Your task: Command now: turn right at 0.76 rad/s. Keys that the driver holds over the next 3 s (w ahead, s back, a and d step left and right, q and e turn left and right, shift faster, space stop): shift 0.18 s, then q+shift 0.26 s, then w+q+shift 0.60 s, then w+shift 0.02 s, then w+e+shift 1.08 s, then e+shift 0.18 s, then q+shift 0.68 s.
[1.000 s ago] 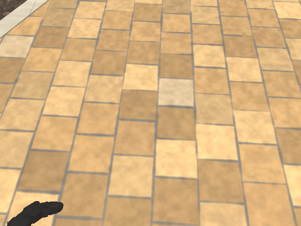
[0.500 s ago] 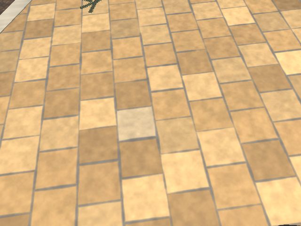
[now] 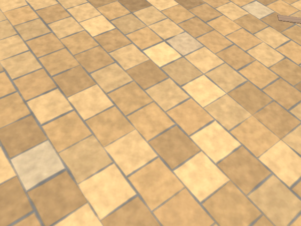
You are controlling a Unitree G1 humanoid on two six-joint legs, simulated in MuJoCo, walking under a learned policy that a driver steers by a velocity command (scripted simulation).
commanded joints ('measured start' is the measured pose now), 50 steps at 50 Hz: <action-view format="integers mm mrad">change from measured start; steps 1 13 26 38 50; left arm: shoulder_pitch -87 -26 -81 -51 -205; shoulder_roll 38 78 52 128 63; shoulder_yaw -2 -24 9 56 -7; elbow -119 -63 16 106 -10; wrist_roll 7 53 27 -2 36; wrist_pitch -25 -20 -91 -135 -223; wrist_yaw -1 4 21 -52 -51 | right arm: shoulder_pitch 49 142 31 -28 247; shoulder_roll -181 -25 -129 -106 -191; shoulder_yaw -41 36 -36 -14 -32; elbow -38 21 -77 -165 -118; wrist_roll -1 -10 56 74 40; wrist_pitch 0 -40 29 17 -97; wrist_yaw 1 91 78 112 68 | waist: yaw -59 -51 57 14 -5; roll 191 -145 -62 -1 97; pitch -88 -203 -73 47 23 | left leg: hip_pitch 211 -193 -460 -429 140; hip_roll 272 112 149 175 180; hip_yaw -190 8 -30 64 -468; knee -127 166 593 448 -210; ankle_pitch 231 -225 -173 -220 -141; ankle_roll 217 -59 -107 47 273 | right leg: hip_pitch -115 689 578 647 -212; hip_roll -46 -295 -363 -372 -74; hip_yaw -30 179 24 -260 0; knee -72 -773 -1010 -1015 -104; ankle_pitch -20 725 -147 -76 181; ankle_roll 23 -226 -307 -238 -84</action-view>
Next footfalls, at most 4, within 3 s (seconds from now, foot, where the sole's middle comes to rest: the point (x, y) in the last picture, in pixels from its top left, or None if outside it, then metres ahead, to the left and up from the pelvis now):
0.24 right None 0.03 -0.16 -0.78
0.82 left None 0.16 0.18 -0.78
1.28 right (69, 181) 0.65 0.36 -0.78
1.70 left None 0.90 0.75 -0.78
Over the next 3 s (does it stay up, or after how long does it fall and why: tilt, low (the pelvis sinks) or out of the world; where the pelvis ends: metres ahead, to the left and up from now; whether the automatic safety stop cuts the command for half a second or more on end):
stays up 1.51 0.53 -0.01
